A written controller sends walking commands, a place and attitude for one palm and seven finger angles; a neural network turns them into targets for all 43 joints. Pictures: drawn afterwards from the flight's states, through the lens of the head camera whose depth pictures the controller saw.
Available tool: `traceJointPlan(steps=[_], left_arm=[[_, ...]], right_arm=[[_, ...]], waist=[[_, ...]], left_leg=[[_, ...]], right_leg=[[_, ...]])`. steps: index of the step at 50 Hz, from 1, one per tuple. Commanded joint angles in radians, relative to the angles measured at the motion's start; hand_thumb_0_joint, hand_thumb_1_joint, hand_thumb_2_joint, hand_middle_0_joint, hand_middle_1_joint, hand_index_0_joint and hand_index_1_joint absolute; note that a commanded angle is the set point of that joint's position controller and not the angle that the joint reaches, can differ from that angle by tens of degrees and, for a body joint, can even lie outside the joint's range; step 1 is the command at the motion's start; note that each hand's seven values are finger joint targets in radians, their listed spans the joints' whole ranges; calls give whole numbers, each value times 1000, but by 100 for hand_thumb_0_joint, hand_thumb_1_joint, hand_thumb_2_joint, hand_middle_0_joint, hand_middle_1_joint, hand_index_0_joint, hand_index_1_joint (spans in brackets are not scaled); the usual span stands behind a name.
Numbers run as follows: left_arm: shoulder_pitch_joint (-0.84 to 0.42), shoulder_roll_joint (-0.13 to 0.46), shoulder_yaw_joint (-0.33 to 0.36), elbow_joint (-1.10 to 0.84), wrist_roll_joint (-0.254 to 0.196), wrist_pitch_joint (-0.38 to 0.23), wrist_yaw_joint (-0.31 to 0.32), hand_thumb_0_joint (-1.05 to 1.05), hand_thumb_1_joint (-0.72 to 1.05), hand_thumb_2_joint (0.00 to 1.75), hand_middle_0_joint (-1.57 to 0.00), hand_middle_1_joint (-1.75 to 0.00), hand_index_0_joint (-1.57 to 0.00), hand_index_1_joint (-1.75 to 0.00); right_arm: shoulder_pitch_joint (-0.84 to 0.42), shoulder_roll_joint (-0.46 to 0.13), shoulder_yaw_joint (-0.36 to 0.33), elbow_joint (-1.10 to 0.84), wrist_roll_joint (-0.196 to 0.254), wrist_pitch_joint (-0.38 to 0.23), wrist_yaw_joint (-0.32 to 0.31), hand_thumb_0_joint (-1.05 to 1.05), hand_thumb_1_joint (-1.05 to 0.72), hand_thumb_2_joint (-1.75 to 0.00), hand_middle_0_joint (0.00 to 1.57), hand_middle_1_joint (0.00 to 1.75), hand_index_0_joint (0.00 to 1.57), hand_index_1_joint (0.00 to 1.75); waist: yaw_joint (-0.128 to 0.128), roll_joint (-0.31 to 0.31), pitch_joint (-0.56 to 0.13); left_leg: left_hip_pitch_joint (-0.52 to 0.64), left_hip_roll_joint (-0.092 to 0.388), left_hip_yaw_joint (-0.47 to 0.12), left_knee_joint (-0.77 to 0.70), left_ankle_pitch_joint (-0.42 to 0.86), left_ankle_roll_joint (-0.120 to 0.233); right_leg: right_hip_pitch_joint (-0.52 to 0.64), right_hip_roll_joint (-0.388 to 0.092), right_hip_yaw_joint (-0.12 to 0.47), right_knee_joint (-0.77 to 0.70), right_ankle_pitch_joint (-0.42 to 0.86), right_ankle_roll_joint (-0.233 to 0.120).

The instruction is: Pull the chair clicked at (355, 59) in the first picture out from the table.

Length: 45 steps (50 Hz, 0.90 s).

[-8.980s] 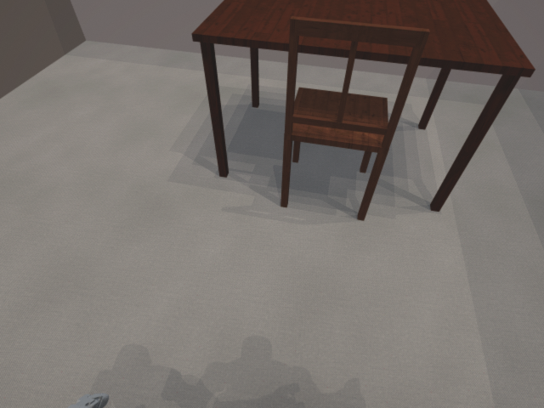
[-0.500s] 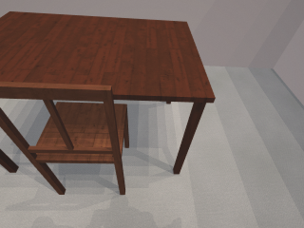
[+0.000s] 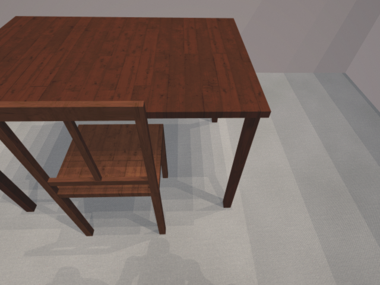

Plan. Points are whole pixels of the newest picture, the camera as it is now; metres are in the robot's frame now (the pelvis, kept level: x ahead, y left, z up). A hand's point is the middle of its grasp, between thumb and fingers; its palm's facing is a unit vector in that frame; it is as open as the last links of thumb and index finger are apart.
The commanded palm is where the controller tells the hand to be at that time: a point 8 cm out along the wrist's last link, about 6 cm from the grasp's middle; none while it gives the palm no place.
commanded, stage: look again from close up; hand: left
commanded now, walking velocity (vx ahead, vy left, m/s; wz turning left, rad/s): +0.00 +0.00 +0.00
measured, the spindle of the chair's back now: (85, 153) +0.49 +0.36 -0.09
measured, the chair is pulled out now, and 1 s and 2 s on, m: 0.00 0.00 0.00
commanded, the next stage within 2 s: none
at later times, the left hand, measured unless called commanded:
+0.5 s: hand out of the picture +0.02 +0.16 -0.17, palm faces -0.03 -0.98 -0.22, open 7.4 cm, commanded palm none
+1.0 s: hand out of the picture +0.01 +0.17 -0.17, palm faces -0.02 -0.97 -0.22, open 7.4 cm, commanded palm none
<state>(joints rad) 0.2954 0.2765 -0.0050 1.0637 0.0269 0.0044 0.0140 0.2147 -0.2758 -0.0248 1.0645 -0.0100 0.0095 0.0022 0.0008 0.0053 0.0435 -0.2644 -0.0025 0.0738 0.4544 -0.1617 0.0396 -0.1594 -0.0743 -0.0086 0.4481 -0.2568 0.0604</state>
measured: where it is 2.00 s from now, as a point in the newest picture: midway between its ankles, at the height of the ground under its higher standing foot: outside the picture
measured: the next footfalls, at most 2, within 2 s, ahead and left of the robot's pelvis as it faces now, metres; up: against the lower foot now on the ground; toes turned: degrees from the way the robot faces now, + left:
none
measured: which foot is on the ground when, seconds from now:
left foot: down 0.00-1.00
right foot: down 0.00-1.00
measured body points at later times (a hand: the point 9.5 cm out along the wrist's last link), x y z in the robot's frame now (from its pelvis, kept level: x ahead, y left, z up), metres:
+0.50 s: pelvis +0.00 -0.02 +0.00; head +0.01 -0.02 +0.45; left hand +0.02 +0.22 -0.15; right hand +0.02 -0.26 -0.15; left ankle +0.06 +0.09 -0.74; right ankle -0.01 -0.16 -0.74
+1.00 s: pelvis +0.01 -0.02 +0.00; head +0.02 -0.02 +0.45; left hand +0.02 +0.22 -0.15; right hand +0.03 -0.26 -0.15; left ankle +0.06 +0.09 -0.74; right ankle -0.01 -0.16 -0.74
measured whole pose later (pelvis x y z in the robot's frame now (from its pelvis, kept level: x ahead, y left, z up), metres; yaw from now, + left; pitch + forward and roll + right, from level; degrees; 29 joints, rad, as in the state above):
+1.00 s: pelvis +0.01 -0.02 +0.00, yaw -1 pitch -2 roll +0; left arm 0.29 0.19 -0.01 1.10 0.02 -0.01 0.03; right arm 0.22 -0.20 -0.02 1.13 0.00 0.00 -0.01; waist -0.01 0.00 0.04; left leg -0.23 0.03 0.08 0.44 -0.17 0.01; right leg -0.13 -0.04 0.00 0.42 -0.26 0.04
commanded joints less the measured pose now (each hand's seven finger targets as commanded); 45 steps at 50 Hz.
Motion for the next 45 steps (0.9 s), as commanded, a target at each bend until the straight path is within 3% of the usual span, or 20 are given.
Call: traceJointPlan(steps=[1,7,17,25,45], left_arm=[[17,134,28,-35,-5,-20,14,0,90,90,-20,-30,-20,-30],[27,108,24,-11,-5,-19,17,0,90,90,-20,-30,-20,-30],[34,69,23,-7,-6,-24,22,0,90,90,-20,-30,-20,-30],[42,47,22,-6,-8,-26,25,0,90,90,-20,-30,-20,-30],[51,41,25,2,-7,-27,25,0,90,90,-20,-30,-20,-30]], right_arm=[[-24,-156,-25,-44,2,-29,-10,0,-90,-90,20,30,20,30],[-10,-129,-19,-14,2,-22,-11,0,-90,-90,20,30,20,30],[21,-80,-14,6,2,-20,-13,0,-90,-90,20,30,20,30],[27,-56,-9,19,3,-22,-16,0,-90,-90,20,30,20,30],[30,-61,-11,21,5,-23,-18,0,-90,-90,20,30,20,30]], waist=[[-2,-5,-9],[-3,4,31],[-9,-32,18],[-6,-9,16],[-7,-10,15]], left_leg=[[43,118,-154,-140,-132,-3],[26,112,-145,-151,-178,-13],[54,103,-109,-101,-79,-22],[65,108,-99,-86,-2,-25],[85,116,-106,-112,-14,-23]], right_leg=[[-69,-34,49,-94,-19,-72],[-90,-31,58,-113,-60,-71],[-109,-33,77,-124,-41,-73],[-92,-28,72,-113,30,-70],[-77,-26,65,-121,41,-67]])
